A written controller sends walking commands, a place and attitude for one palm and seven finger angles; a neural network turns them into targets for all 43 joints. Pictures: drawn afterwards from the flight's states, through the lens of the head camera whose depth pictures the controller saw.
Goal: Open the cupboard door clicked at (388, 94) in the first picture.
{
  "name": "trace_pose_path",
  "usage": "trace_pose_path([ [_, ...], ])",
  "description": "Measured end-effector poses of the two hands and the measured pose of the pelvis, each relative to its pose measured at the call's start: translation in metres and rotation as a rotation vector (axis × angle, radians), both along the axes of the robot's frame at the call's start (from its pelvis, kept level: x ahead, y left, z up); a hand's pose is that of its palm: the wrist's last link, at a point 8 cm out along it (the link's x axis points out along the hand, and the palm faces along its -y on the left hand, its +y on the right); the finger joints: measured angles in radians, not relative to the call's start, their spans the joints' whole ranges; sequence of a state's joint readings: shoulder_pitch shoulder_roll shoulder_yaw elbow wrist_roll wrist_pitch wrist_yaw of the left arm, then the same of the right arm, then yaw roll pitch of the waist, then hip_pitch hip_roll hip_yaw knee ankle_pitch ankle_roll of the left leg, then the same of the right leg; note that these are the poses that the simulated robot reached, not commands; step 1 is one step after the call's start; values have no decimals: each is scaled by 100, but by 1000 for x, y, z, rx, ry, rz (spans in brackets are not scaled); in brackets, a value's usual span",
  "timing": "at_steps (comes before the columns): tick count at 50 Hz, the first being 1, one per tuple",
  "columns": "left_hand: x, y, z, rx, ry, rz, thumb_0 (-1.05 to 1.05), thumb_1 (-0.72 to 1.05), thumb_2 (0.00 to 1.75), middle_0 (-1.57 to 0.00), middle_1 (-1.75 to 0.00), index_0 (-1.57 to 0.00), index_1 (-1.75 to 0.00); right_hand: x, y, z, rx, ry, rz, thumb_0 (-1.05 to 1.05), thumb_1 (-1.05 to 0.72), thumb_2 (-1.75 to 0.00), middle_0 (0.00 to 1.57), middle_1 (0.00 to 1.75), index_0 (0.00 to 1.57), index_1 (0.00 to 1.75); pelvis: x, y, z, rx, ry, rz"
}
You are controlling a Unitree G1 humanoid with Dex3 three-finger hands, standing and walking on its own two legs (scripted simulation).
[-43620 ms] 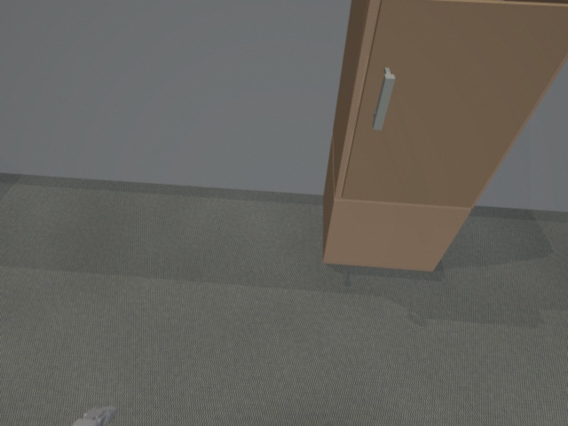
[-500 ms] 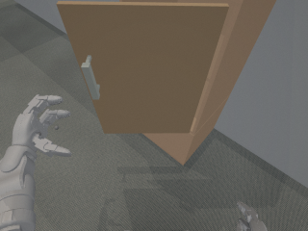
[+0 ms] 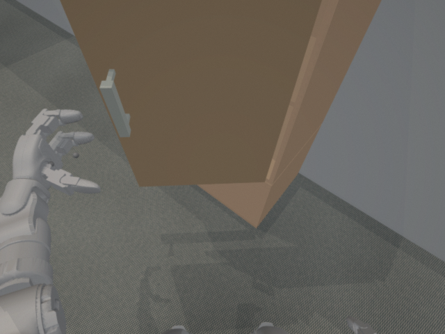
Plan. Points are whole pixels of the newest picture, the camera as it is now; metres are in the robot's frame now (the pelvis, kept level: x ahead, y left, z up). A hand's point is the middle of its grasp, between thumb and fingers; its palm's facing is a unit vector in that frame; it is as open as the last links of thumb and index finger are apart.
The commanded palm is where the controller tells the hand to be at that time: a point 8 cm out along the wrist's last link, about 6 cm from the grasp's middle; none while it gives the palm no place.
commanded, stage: move the hooked fingers beside the handle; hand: left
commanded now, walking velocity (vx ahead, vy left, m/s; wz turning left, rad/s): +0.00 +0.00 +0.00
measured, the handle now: (118, 104) +0.55 +0.23 +0.07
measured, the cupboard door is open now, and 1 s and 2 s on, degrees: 42 42 42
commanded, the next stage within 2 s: none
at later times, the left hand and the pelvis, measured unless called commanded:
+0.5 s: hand (80, 130) +0.46 +0.28 +0.08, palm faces +0.08 -1.00 +0.00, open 14.0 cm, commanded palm +0.44 +0.32 +0.08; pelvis -0.01 +0.00 -0.01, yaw -1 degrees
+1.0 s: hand (81, 123) +0.49 +0.29 +0.07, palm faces +0.06 -1.00 +0.00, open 14.0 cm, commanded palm +0.46 +0.33 +0.07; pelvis +0.01 +0.01 -0.01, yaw -2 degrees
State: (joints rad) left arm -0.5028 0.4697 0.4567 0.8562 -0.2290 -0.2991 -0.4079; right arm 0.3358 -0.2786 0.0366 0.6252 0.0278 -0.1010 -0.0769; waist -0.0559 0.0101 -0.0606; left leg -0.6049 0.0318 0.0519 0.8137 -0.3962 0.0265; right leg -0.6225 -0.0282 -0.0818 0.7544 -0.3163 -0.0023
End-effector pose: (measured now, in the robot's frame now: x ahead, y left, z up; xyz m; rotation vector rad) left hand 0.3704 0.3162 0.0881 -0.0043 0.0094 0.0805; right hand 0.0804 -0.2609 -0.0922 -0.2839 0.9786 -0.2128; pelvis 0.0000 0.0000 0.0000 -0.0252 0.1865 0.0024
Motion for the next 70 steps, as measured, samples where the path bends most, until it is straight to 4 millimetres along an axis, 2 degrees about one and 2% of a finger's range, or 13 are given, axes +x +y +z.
trace_pose_path([
  [9,17,12,-2,15,3,20,-1,-50,30,-30,-120,-30,-120,-25,-7,-6,-16,92,-29,1,-91,-90,21,30,20,30,-3,-2,-5,-5,29,-2],
  [14,29,11,2,3,-17,-4,-1,-50,30,-30,-120,-30,-120,-38,-10,-9,-27,147,-47,1,-91,-90,21,30,20,30,-4,-2,-7,-9,44,-1],
  [20,47,10,-5,-6,29,-17,-1,-50,30,-30,-120,-30,-120,-50,-11,-10,-39,186,-69,1,-91,-90,21,30,20,30,-5,-1,-10,-12,68,-3],
  [29,73,13,0,4,-13,-4,-1,-50,30,-30,-120,-30,-120,-70,-9,-12,-43,267,-99,1,-91,-90,21,30,20,30,-4,1,-14,-19,106,-12],
  [35,89,15,-5,2,47,-23,-1,-50,30,-30,-120,-30,-120,-81,-5,-13,-44,319,-119,1,-91,-90,21,30,20,30,-1,4,-16,-24,128,-12],
  [42,101,17,-1,-1,-8,-13,-1,-50,30,-30,-120,-30,-120,-91,-1,-11,-39,366,-144,1,-91,-90,21,30,20,30,4,6,-16,-27,148,-26],
  [50,91,24,-13,4,39,-20,-1,-49,30,-30,-120,-30,-120,-84,4,-8,-22,363,-157,1,-91,-90,21,30,20,30,11,10,-14,-30,142,-34],
  [55,80,26,-7,-4,-23,1,-1,-50,30,-30,-120,-30,-120,-70,5,-9,-17,335,-137,1,-91,-90,21,30,20,30,13,11,-12,-34,126,-27],
  [59,76,21,-3,-2,-16,-20,-1,-50,30,-30,-120,-30,-120,-56,6,-11,-17,302,-109,1,-91,-90,21,30,20,30,11,11,-12,-37,112,-12],
  [64,76,7,-8,1,26,-43,-1,-50,30,-30,-120,-30,-120,-43,6,-13,-16,260,-79,0,-91,-90,21,30,20,30,7,10,-13,-33,106,-2],
  [70,79,0,-7,-4,-6,-2,-1,-50,30,-30,-120,-30,-120,-42,3,-16,-12,232,-75,0,-91,-90,21,30,20,30,1,6,-16,-26,105,-9],
])
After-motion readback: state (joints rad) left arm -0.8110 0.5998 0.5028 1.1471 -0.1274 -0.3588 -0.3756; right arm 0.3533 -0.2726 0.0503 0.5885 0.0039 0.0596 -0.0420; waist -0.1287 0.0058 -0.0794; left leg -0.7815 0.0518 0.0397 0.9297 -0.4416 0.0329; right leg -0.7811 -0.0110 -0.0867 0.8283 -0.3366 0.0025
